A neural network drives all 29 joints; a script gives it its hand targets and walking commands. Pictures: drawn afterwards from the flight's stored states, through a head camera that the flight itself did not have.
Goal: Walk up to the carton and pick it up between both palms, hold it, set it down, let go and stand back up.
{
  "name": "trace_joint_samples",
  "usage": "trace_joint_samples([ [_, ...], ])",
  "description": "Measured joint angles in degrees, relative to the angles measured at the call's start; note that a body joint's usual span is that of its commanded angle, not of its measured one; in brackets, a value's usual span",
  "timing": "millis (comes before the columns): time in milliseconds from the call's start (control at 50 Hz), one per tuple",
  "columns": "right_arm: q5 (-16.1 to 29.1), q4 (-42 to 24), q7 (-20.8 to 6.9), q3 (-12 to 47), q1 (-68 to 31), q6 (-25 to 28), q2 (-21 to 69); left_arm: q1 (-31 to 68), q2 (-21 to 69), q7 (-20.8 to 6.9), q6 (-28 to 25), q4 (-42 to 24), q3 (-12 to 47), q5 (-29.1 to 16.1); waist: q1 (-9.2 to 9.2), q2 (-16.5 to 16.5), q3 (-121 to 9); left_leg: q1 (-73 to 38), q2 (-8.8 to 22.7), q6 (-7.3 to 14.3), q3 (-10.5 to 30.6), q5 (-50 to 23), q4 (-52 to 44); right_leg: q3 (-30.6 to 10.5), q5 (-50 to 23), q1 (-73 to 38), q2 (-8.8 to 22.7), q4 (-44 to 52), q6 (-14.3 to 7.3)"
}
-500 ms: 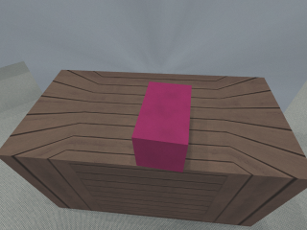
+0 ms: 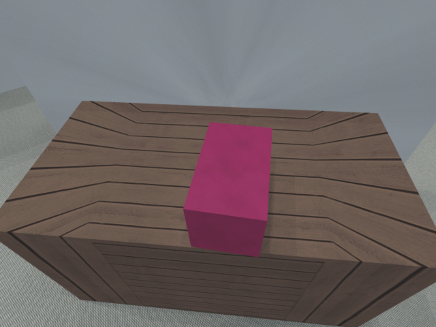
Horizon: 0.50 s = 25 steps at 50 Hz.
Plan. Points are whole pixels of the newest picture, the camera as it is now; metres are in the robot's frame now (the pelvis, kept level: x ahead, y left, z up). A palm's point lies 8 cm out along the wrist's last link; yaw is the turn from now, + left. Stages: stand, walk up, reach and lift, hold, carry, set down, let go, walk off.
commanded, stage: stand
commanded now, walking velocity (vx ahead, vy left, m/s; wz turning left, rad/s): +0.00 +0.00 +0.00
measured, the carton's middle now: (232, 185) +0.44 -0.02 -0.06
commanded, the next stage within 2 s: none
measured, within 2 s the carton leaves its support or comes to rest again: neither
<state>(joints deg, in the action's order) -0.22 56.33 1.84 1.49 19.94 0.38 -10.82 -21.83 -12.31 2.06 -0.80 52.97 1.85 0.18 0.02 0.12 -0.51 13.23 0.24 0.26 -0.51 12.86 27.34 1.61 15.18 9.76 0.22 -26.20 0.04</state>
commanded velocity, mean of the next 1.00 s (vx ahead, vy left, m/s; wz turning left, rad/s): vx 0.00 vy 0.00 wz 0.00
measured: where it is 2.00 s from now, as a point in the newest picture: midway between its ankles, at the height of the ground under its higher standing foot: outside the picture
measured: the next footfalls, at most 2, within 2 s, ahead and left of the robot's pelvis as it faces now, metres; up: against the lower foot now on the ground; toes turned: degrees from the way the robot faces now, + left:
none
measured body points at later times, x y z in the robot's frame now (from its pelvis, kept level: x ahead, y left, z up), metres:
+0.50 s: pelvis -0.01 -0.01 +0.00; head -0.01 +0.00 +0.45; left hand -0.02 +0.23 -0.15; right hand -0.01 -0.24 -0.15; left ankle +0.02 +0.11 -0.74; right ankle -0.01 -0.12 -0.74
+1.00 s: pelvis +0.00 -0.01 +0.00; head +0.00 +0.00 +0.45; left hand -0.01 +0.23 -0.15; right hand -0.01 -0.23 -0.15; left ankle +0.02 +0.11 -0.74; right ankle -0.01 -0.12 -0.74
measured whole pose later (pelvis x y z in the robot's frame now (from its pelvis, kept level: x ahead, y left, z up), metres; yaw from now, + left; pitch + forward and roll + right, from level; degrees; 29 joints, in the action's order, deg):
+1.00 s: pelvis +0.00 -0.01 +0.00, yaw +0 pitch -1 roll +0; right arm -0.3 60.3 2.6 1.0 20.7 0.2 -9.2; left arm -21.3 -10.5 2.4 -0.5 58.7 1.0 -0.1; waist 0.2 0.3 0.4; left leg 12.6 0.7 -0.2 -0.1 12.3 26.1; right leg 2.0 14.6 8.9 -0.2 -24.6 -0.4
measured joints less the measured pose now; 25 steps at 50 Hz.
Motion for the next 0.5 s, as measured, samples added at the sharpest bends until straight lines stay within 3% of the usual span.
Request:
trace_joint_samples([
  [500, 0.0, 3.1, 0.4, -0.2, 0.4, -0.4, 0.5, 0.2, 0.9, 0.2, 0.5, 4.3, -0.4, -0.2, 0.08, 0.0, 1.3, -0.7, 0.4, -0.5, 0.4, -1.1, -1.2, 0.3, -1.0, -0.8, -0.5, 1.3, -0.5],
])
